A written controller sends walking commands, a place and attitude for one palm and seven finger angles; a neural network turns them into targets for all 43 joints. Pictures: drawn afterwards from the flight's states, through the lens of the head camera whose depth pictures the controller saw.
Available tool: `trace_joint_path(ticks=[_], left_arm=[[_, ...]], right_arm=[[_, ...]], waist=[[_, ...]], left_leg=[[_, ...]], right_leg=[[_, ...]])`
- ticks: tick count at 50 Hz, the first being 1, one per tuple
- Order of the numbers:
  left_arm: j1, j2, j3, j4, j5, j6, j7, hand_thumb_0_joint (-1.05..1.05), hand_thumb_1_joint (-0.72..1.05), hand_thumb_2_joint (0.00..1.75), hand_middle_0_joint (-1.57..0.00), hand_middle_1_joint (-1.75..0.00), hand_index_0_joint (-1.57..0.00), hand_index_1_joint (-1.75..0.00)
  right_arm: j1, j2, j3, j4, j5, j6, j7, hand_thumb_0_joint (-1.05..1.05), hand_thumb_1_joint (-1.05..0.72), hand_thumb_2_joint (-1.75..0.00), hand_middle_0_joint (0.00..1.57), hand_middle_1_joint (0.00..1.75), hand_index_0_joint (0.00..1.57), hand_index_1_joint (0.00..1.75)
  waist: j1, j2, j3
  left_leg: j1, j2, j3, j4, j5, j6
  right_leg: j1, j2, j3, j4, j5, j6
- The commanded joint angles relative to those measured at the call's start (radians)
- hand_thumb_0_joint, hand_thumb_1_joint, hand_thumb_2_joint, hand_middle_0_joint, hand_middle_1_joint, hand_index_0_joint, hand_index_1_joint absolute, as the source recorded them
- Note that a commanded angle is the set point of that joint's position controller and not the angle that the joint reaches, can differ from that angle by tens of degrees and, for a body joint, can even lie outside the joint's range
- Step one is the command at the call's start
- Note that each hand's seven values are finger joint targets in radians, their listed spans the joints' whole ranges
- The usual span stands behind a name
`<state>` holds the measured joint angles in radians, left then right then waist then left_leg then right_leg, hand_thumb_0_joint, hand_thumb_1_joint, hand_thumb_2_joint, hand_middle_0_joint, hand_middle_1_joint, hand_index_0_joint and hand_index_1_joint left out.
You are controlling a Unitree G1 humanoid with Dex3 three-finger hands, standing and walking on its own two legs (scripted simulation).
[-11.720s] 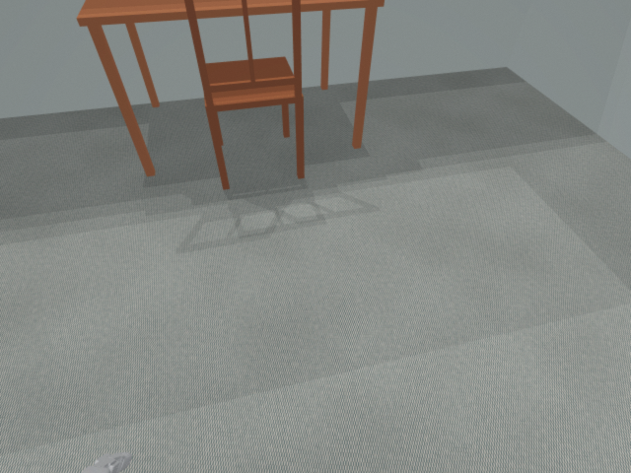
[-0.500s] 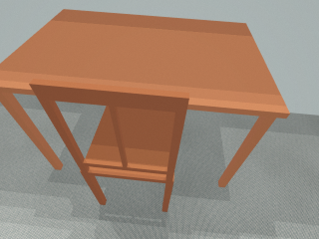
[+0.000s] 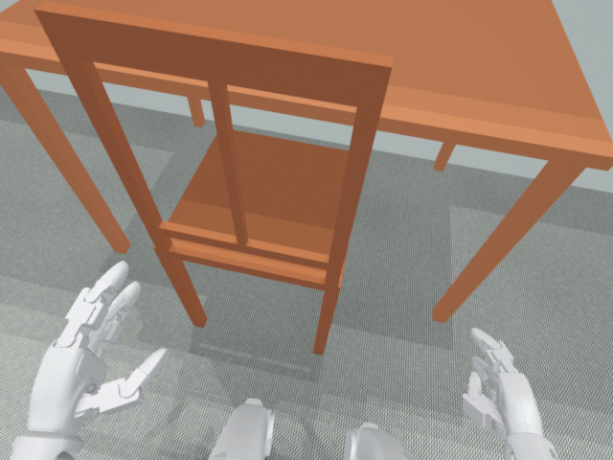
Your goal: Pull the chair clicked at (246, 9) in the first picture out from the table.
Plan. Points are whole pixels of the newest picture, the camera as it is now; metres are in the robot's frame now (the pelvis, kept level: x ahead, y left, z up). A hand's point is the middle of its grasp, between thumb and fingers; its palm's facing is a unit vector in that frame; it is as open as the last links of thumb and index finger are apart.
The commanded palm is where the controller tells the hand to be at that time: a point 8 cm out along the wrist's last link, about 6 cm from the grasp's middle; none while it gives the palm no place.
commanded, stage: raise the hand toward the chair's back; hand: left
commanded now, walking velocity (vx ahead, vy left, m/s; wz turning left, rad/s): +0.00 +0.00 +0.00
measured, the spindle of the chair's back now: (232, 179) +0.50 +0.18 +0.04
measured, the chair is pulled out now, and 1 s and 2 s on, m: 0.00 0.00 0.00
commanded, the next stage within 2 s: aim the fingers beside a spindle in 1.52 s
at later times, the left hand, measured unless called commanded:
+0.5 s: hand (147, 332) +0.25 +0.22 +0.03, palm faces -0.15 -0.99 -0.02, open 14.9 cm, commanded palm +0.23 +0.28 +0.06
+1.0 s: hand (104, 301) +0.26 +0.27 +0.07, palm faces -0.06 -1.00 -0.08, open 16.9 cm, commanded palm +0.25 +0.32 +0.07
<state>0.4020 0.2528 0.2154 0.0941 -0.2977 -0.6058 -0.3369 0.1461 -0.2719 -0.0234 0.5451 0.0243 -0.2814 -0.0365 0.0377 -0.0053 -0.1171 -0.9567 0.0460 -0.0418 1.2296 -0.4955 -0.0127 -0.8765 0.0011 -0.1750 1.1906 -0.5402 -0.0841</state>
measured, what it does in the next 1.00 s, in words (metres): shifts its weight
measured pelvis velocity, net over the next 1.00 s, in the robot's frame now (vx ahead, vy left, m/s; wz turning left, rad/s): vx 0.02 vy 0.06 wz -0.02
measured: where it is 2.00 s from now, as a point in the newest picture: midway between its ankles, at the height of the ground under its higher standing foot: outside the picture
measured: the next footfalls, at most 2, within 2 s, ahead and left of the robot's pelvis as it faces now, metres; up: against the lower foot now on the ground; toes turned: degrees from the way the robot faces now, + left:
none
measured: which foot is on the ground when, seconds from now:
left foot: down 0.00-1.00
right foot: down 0.00-1.00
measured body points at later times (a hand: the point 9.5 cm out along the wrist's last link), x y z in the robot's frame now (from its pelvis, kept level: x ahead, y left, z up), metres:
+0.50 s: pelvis +0.02 +0.04 +0.01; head +0.10 +0.05 +0.45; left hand +0.25 +0.28 +0.04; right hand +0.18 -0.23 -0.06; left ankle +0.06 +0.13 -0.64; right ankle +0.03 -0.08 -0.64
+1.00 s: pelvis +0.02 +0.06 +0.02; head +0.09 +0.08 +0.47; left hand +0.26 +0.32 +0.08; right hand +0.19 -0.17 -0.05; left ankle +0.06 +0.13 -0.64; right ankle +0.03 -0.08 -0.64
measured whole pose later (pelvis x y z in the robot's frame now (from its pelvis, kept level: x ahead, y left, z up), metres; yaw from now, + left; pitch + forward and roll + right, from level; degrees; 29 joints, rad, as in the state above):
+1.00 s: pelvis +0.02 +0.06 +0.02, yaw -1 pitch +14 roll -4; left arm 0.30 0.30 0.23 0.03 -0.27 -0.39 -0.33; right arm 0.24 -0.24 0.04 0.53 0.02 -0.22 -0.03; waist -0.01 0.03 -0.12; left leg -0.90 0.01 0.01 1.13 -0.48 0.07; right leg -0.81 -0.03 -0.12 1.05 -0.48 0.01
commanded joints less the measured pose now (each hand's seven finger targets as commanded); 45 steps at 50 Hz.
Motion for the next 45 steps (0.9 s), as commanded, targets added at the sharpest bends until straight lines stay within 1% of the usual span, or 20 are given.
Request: trace_joint_path(ticks=[1, 3, 4, 5, 7, 9, 11, 13, 16, 19, 22, 25, 29, 31, 34, 37, 39, 43, 44, 45], left_arm=[[-0.249, 0.128, -0.065, -0.114, -0.005, 0.024, -0.113, 0.0, 0.2, 0.6, -0.13, -0.19, -0.13, -0.19], [-0.212, 0.157, -0.024, -0.036, -0.009, 0.138, -0.15, 0.0, 0.15, 0.58, -0.13, -0.18, -0.13, -0.18], [-0.182, 0.186, 0.03, 0.012, -0.021, 0.195, -0.161, 0.0, 0.13, 0.57, -0.12, -0.18, -0.12, -0.18], [-0.162, 0.203, 0.067, -0.036, -0.037, 0.232, -0.165, 0.0, 0.11, 0.56, -0.12, -0.18, -0.12, -0.18], [-0.107, 0.223, 0.156, -0.116, -0.07, 0.269, -0.132, 0.0, 0.06, 0.54, -0.12, -0.17, -0.12, -0.17], [-0.071, 0.229, 0.229, -0.175, -0.095, 0.25, -0.068, 0.0, 0.01, 0.52, -0.11, -0.16, -0.11, -0.16], [-0.039, 0.179, 0.214, -0.243, -0.091, 0.193, -0.009, 0.0, -0.03, 0.5, -0.11, -0.15, -0.11, -0.15], [-0.047, 0.136, 0.151, -0.231, -0.053, 0.143, 0.024, 0.0, -0.08, 0.48, -0.1, -0.15, -0.1, -0.15], [-0.096, 0.112, 0.064, -0.134, 0.001, 0.104, -0.005, 0.0, -0.15, 0.45, -0.1, -0.14, -0.1, -0.14], [-0.102, 0.096, 0.002, -0.108, 0.003, 0.107, -0.063, 0.0, -0.22, 0.42, -0.09, -0.12, -0.09, -0.12], [-0.117, 0.156, 0.053, -0.229, -0.026, 0.11, -0.08, 0.0, -0.29, 0.39, -0.08, -0.11, -0.08, -0.11], [-0.1, 0.198, 0.121, -0.336, -0.037, 0.103, -0.026, 0.0, -0.36, 0.36, -0.07, -0.1, -0.07, -0.1], [-0.061, 0.158, 0.114, -0.306, -0.014, 0.108, 0.049, 0.0, -0.45, 0.32, -0.06, -0.09, -0.06, -0.09], [-0.066, 0.113, 0.047, -0.247, 0.015, 0.131, 0.05, 0.0, -0.5, 0.3, -0.06, -0.08, -0.06, -0.08], [-0.088, 0.097, -0.009, -0.165, 0.04, 0.187, 0.012, 0.0, -0.5, 0.3, -0.06, -0.08, -0.06, -0.08], [-0.148, 0.139, 0.007, -0.216, 0.03, 0.215, -0.022, 0.0, -0.5, 0.3, -0.06, -0.08, -0.06, -0.08], [-0.174, 0.189, 0.064, -0.255, 0.012, 0.213, -0.02, 0.0, -0.5, 0.3, -0.06, -0.08, -0.06, -0.08], [-0.176, 0.197, 0.108, -0.341, -0.013, 0.154, 0.013, 0.0, -0.5, 0.3, -0.06, -0.08, -0.06, -0.08], [-0.17, 0.211, 0.122, -0.318, -0.004, 0.149, 0.025, 0.0, -0.5, 0.3, -0.06, -0.08, -0.06, -0.08], [-0.175, 0.181, 0.093, -0.309, -0.001, 0.142, 0.026, 0.0, -0.5, 0.3, -0.06, -0.08, -0.06, -0.08]], right_arm=[[0.032, -0.122, -0.022, -0.087, 0.028, -0.058, -0.031, 0.0, -0.9, -0.9, 0.2, 0.3, 0.2, 0.3], [0.023, -0.127, -0.023, -0.105, 0.041, -0.044, -0.042, 0.0, -0.9, -0.9, 0.2, 0.3, 0.2, 0.3], [0.019, -0.129, -0.024, -0.114, 0.044, -0.035, -0.044, 0.0, -0.9, -0.9, 0.2, 0.3, 0.2, 0.3], [0.013, -0.127, -0.023, -0.136, 0.044, -0.028, -0.044, 0.0, -0.9, -0.9, 0.2, 0.3, 0.2, 0.3], [-0.006, -0.104, -0.027, -0.159, 0.037, -0.014, -0.042, 0.0, -0.9, -0.9, 0.2, 0.3, 0.2, 0.3], [-0.008, -0.074, -0.03, -0.158, 0.027, -0.009, -0.034, 0.0, -0.9, -0.9, 0.2, 0.3, 0.2, 0.3], [0.011, -0.047, -0.037, -0.139, 0.019, -0.015, -0.024, 0.0, -0.9, -0.9, 0.2, 0.3, 0.2, 0.3], [0.015, -0.048, -0.045, -0.114, 0.014, -0.016, -0.014, 0.0, -0.9, -0.9, 0.2, 0.3, 0.2, 0.3], [0.029, -0.076, -0.048, -0.091, 0.009, -0.015, -0.007, 0.0, -0.9, -0.9, 0.2, 0.3, 0.2, 0.3], [0.039, -0.107, -0.049, -0.107, 0.019, -0.023, -0.011, 0.0, -0.9, -0.9, 0.2, 0.3, 0.2, 0.3], [0.054, -0.12, -0.051, -0.13, 0.024, -0.036, -0.017, 0.0, -0.9, -0.9, 0.2, 0.3, 0.2, 0.3], [0.054, -0.11, -0.049, -0.134, 0.018, -0.042, -0.016, 0.0, -0.9, -0.9, 0.2, 0.3, 0.2, 0.3], [0.046, -0.097, -0.047, -0.124, 0.01, -0.02, -0.005, 0.0, -0.9, -0.9, 0.2, 0.3, 0.2, 0.3], [0.045, -0.104, -0.042, -0.133, 0.011, -0.002, 0.002, 0.0, -0.9, -0.9, 0.2, 0.3, 0.2, 0.3], [0.042, -0.125, -0.032, -0.159, 0.017, 0.021, 0.003, 0.0, -0.9, -0.9, 0.2, 0.3, 0.2, 0.3], [0.05, -0.138, -0.027, -0.191, 0.024, 0.023, -0.007, 0.0, -0.9, -0.9, 0.2, 0.3, 0.2, 0.3], [0.054, -0.136, -0.021, -0.192, 0.019, 0.021, -0.014, 0.0, -0.9, -0.9, 0.2, 0.3, 0.2, 0.3], [0.063, -0.117, -0.014, -0.177, 0.008, 0.006, -0.012, 0.0, -0.9, -0.9, 0.2, 0.3, 0.2, 0.3], [0.064, -0.121, -0.014, -0.168, 0.006, 0.006, -0.01, 0.0, -0.9, -0.9, 0.2, 0.3, 0.2, 0.3], [0.066, -0.12, -0.012, -0.166, 0.005, 0.006, -0.006, 0.0, -0.9, -0.9, 0.2, 0.3, 0.2, 0.3]], waist=[[-0.144, 0.006, -0.094], [-0.117, -0.041, -0.11], [-0.088, -0.047, -0.133], [-0.061, -0.042, -0.202], [-0.012, -0.037, -0.304], [0.021, -0.021, -0.358], [0.02, -0.012, -0.361], [-0.014, -0.012, -0.293], [-0.066, 0.014, -0.183], [-0.091, 0.006, -0.177], [-0.064, 0.069, -0.297], [-0.031, 0.121, -0.354], [-0.033, 0.121, -0.3], [-0.06, 0.119, -0.22], [-0.085, 0.081, -0.146], [-0.08, 0.088, -0.186], [-0.069, 0.089, -0.223], [-0.045, 0.146, -0.285], [-0.044, 0.147, -0.272], [-0.056, 0.162, -0.253]], left_leg=[[0.036, -0.03, 0.017, -0.112, 0.011, 0.06], [0.007, -0.036, 0.025, -0.125, 0.0, 0.061], [0.019, -0.041, 0.025, -0.133, 0.032, 0.06], [0.034, -0.048, 0.028, -0.145, 0.067, 0.061], [0.079, -0.052, 0.026, -0.166, 0.164, 0.056], [0.103, -0.048, 0.017, -0.18, 0.246, 0.044], [0.136, -0.041, 0.015, -0.204, 0.297, 0.036], [0.149, -0.036, 0.017, -0.211, 0.296, 0.038], [0.127, -0.037, 0.012, -0.197, 0.238, 0.043], [0.15, -0.036, 0.005, -0.203, 0.183, 0.052], [0.237, -0.034, -0.005, -0.235, 0.212, 0.052], [0.32, -0.029, -0.021, -0.263, 0.312, 0.041], [0.351, -0.019, -0.041, -0.28, 0.38, 0.022], [0.33, -0.011, -0.052, -0.294, 0.312, 0.016], [0.276, -0.012, -0.068, -0.328, 0.161, 0.022], [0.303, -0.015, -0.079, -0.349, 0.106, 0.023], [0.325, -0.017, -0.081, -0.349, 0.139, 0.022], [0.407, -0.009, -0.097, -0.347, 0.277, -0.006], [0.402, -0.005, -0.104, -0.346, 0.289, -0.011], [0.404, -0.003, -0.106, -0.347, 0.272, -0.014]], right_leg=[[0.043, -0.016, 0.306, -0.365, -0.136, 0.075], [0.093, -0.031, 0.324, -0.399, -0.184, 0.085], [0.136, -0.033, 0.327, -0.4, -0.151, 0.084], [0.197, -0.042, 0.326, -0.396, -0.107, 0.088], [0.296, -0.046, 0.304, -0.361, 0.055, 0.094], [0.362, -0.038, 0.278, -0.31, 0.236, 0.094], [0.36, -0.029, 0.241, -0.275, 0.361, 0.088], [0.27, -0.017, 0.205, -0.256, 0.354, 0.086], [0.133, -0.007, 0.181, -0.246, 0.242, 0.076], [0.079, -0.002, 0.172, -0.26, 0.153, 0.071], [0.122, 0.001, 0.151, -0.256, 0.173, 0.064], [0.141, 0.01, 0.118, -0.226, 0.24, 0.055], [0.101, 0.014, 0.086, -0.21, 0.249, 0.055], [0.041, 0.012, 0.075, -0.216, 0.194, 0.059], [0.019, 0.014, 0.075, -0.239, 0.123, 0.06], [0.045, 0.014, 0.082, -0.257, 0.108, 0.059], [0.071, 0.017, 0.085, -0.259, 0.126, 0.057], [0.077, 0.017, 0.078, -0.238, 0.17, 0.052], [0.062, 0.02, 0.078, -0.23, 0.168, 0.053], [0.043, 0.017, 0.076, -0.23, 0.157, 0.055]])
